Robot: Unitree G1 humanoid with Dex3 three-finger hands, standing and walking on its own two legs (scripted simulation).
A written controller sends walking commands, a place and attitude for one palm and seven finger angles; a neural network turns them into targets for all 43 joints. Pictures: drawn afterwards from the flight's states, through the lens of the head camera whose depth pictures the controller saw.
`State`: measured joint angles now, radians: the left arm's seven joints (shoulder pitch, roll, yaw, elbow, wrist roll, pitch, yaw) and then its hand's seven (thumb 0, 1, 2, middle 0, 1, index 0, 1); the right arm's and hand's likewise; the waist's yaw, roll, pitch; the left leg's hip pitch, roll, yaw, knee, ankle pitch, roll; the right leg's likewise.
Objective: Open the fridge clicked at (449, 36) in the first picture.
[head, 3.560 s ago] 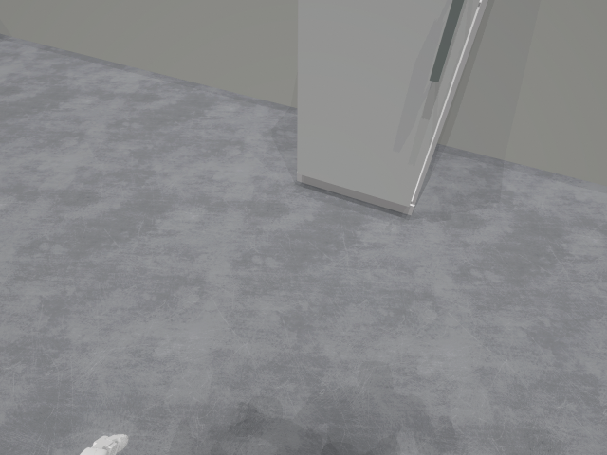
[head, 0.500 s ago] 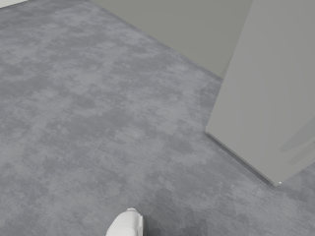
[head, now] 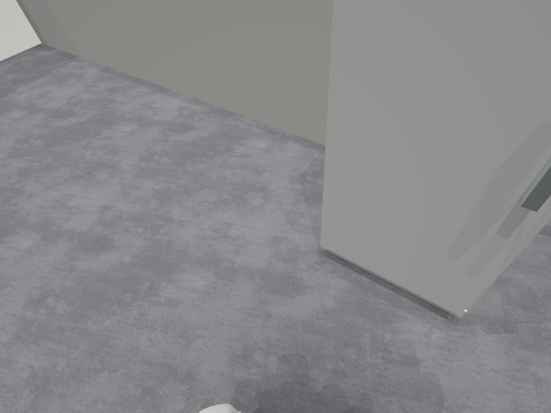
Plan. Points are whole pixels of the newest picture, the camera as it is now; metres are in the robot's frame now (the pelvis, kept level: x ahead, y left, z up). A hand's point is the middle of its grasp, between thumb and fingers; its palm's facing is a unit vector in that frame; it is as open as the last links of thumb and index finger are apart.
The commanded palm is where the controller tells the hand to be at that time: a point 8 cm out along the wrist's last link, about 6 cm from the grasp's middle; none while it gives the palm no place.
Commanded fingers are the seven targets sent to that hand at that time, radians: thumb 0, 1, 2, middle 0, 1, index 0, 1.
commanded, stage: turn to face it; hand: right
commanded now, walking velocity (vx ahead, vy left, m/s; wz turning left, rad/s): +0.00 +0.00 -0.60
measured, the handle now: out of the picture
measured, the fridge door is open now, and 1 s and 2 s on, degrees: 0 0 0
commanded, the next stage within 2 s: take the last steps up to it in 0.72 s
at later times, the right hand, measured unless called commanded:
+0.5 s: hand out of the picture +0.07 -0.21 -0.13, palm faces +0.26 +0.93 -0.27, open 7.4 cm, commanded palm none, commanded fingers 0.00 -0.90 -0.90 0.20 0.30 0.20 0.30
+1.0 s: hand out of the picture -0.10 -0.14 -0.15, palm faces +0.50 +0.84 -0.23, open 7.4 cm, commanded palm none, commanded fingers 0.00 -0.90 -0.90 0.20 0.30 0.20 0.30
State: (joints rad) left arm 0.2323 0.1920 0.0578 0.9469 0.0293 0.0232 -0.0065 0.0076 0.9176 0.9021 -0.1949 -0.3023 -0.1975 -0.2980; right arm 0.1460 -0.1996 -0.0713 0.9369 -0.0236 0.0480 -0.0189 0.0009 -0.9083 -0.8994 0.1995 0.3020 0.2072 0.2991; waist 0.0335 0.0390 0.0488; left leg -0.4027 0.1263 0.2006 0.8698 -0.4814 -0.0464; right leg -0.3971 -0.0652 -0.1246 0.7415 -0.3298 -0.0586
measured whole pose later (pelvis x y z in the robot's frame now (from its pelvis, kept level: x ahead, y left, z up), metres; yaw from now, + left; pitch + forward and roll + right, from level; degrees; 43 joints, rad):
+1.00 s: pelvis -0.01 +0.03 +0.02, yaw -27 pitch +1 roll +0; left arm 0.14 0.23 0.04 0.97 0.01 0.03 -0.01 0.01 0.90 0.90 -0.19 -0.30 -0.20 -0.30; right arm 0.32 -0.21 -0.05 1.00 -0.03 0.01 -0.01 0.01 -0.90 -0.90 0.20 0.30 0.21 0.30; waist -0.04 0.01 0.05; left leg -0.24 0.11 0.13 0.56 -0.32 -0.03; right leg -0.19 -0.02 -0.05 0.51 -0.35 0.01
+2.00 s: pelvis +0.20 -0.10 +0.02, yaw -26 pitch -1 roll +1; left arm 0.09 0.13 0.03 1.03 0.01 -0.01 0.05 -0.01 0.93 0.90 -0.20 -0.30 -0.20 -0.30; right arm 0.26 -0.16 -0.04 1.09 -0.02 0.04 -0.03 0.01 -0.91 -0.90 0.20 0.30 0.20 0.30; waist -0.02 0.03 0.09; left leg -0.31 0.04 0.04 0.87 -0.53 -0.04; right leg -0.28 -0.06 -0.16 0.48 -0.18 -0.05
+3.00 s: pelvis +0.17 -0.07 +0.02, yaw -27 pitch -1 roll +0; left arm 0.28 0.18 -0.01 1.02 0.01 -0.01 0.02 0.01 0.92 0.90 -0.20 -0.30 -0.20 -0.30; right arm 0.26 -0.18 0.00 1.04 -0.02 0.01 -0.03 0.01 -0.91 -0.90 0.20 0.30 0.20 0.30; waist 0.00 0.00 0.02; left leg -0.25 0.10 0.03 0.50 -0.22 -0.06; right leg -0.16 0.01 -0.09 0.49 -0.31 -0.03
